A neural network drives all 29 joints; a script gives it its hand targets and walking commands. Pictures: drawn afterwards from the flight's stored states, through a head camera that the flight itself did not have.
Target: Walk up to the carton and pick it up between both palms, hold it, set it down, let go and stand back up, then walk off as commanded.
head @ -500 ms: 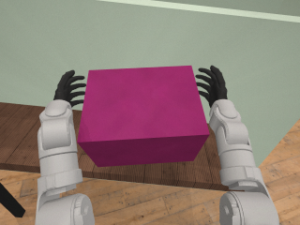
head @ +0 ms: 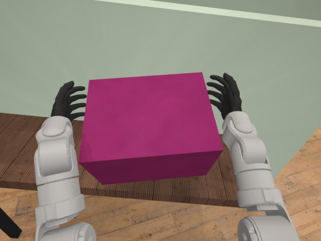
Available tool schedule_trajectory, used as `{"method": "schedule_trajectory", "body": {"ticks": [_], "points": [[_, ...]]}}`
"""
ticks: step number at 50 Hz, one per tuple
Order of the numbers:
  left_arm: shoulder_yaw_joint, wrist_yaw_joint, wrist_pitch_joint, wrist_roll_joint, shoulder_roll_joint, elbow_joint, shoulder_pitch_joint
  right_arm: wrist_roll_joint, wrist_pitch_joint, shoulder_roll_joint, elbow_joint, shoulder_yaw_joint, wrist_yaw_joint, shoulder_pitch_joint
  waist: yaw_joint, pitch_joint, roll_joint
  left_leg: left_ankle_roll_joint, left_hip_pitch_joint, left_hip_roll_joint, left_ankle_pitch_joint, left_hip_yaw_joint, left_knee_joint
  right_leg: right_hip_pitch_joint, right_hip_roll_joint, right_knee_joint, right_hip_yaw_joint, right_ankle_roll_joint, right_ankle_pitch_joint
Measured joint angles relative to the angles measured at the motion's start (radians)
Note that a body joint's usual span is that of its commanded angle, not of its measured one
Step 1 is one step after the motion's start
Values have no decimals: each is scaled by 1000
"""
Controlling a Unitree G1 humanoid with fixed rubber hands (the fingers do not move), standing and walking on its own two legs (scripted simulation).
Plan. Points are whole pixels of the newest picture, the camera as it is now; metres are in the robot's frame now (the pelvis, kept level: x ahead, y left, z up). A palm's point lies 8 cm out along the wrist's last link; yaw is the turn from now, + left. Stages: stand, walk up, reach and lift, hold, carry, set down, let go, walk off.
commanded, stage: hold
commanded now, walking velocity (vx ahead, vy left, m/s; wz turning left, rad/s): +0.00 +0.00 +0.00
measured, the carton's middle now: (150, 130) +0.38 +0.00 +0.12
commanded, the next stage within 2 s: none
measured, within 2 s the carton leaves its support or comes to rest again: neither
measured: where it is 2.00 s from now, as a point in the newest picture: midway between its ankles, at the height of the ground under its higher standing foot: outside the picture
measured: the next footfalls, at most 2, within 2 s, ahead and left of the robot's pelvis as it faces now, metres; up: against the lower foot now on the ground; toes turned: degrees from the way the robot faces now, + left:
none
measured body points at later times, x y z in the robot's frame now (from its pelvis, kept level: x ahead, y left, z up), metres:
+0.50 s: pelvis -0.01 -0.01 +0.00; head -0.07 +0.03 +0.44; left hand +0.35 +0.21 +0.20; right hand +0.35 -0.16 +0.23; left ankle +0.01 +0.14 -0.75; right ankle +0.01 -0.13 -0.75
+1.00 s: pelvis +0.00 -0.01 +0.00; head -0.04 +0.03 +0.45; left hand +0.36 +0.21 +0.18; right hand +0.37 -0.17 +0.21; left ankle +0.01 +0.14 -0.75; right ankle +0.01 -0.13 -0.75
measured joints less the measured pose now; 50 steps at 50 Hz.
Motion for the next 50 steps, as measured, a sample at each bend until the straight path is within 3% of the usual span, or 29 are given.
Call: {"method": "schedule_trajectory", "body": {"ticks": [7,14,19,26,35,44,50], "points": [[-8,4,9,20,-18,29,-33,13,-1,-39,36,-7,24,-16,-5,-12,39,2,-7,4,6,29,-7,-26,4,6,29,0,9],[41,-2,-2,32,-29,58,-31,18,7,-44,33,41,18,-3,27,-20,74,-2,-1,11,15,39,-18,-33,10,16,39,-5,10],[71,-14,-15,26,-3,89,-47,-22,11,4,39,27,8,-20,41,-27,53,-4,-6,8,26,17,-21,-33,7,26,16,-11,5],[51,-34,-32,21,21,156,-98,-92,6,44,81,-64,8,-66,13,-26,1,-4,-21,-5,38,-16,-17,-27,-6,24,-19,-8,5],[17,-2,-30,36,-18,152,-111,-33,-33,-34,159,-69,52,-91,10,-44,22,12,-23,-9,21,35,-18,-45,-9,11,32,6,12],[20,17,-17,19,-23,53,0,46,-33,-50,82,45,35,-2,31,-15,43,3,1,8,3,40,-13,-12,8,-5,34,0,6],[19,13,-33,-11,15,43,6,7,-16,13,14,24,-5,8,15,-7,14,-7,-17,9,9,3,-9,-15,10,1,-4,-10,-4]]}}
